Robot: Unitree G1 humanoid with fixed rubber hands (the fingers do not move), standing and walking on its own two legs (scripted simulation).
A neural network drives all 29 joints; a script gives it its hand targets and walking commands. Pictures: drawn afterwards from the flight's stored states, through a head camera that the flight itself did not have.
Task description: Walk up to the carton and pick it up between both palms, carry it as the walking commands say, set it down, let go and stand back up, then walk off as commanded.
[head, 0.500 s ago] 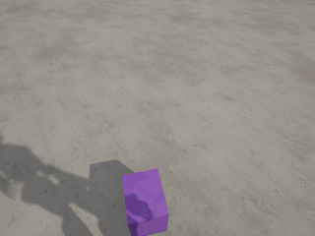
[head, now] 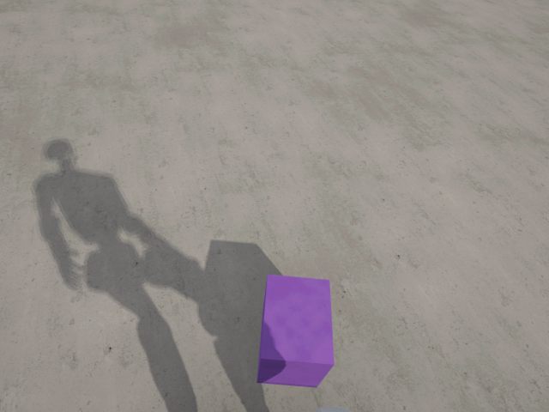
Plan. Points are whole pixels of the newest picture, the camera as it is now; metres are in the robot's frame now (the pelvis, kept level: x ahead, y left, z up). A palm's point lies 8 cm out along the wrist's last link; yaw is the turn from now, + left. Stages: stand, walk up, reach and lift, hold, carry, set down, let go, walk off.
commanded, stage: walk off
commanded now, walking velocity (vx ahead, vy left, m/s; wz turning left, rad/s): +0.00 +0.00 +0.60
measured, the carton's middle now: (292, 332) +0.45 -0.12 -0.62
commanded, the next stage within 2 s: stand in 1.06 s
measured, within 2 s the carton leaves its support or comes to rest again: neither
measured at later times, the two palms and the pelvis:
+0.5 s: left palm out of the picture +0.03 +0.24 -0.08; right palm out of the picture +0.13 -0.28 -0.12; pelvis +0.01 -0.04 +0.02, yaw +19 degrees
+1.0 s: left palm out of the picture -0.11 +0.26 -0.12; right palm (335, 335) +0.26 -0.11 -0.09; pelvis +0.02 +0.02 +0.01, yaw +38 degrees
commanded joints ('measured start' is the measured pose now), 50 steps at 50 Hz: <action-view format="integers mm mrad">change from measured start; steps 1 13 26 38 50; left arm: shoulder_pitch -44 -58 -43 132 80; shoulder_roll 97 59 78 159 55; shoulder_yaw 29 32 26 69 51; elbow -97 -156 -206 -157 -164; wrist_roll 7 -15 10 14 9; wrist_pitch -32 -47 -85 -85 -40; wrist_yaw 0 12 19 -9 -24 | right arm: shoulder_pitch -22 29 -5 -178 -91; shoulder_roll -209 -188 -128 -71 -197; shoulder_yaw -63 -93 -104 -66 -80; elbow -92 -103 -105 -191 -197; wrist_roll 5 4 -9 10 4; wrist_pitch -8 4 29 36 -2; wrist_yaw -26 -19 16 34 -19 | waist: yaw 20 -23 -13 73 11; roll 148 188 -117 -187 161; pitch -42 -104 -20 -57 -79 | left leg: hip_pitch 93 178 -246 -70 150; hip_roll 244 206 44 51 239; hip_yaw -375 -490 -37 124 -197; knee -349 -325 501 47 -327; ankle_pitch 393 413 -55 -95 554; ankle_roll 79 104 -145 -124 92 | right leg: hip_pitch -103 14 274 398 -62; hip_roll -30 57 -228 -281 -61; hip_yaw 36 45 101 -99 -27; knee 88 -270 -781 -590 51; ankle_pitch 107 80 482 900 129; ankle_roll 7 28 -181 -168 40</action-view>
